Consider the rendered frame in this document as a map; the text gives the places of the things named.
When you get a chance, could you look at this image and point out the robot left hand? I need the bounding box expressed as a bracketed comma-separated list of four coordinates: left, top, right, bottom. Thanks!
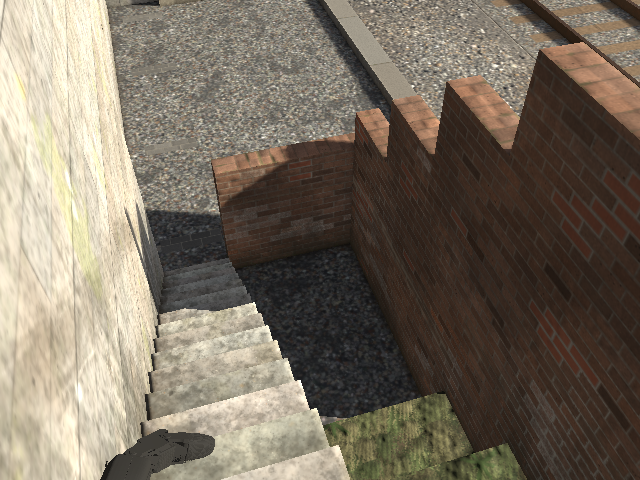
[100, 429, 215, 480]

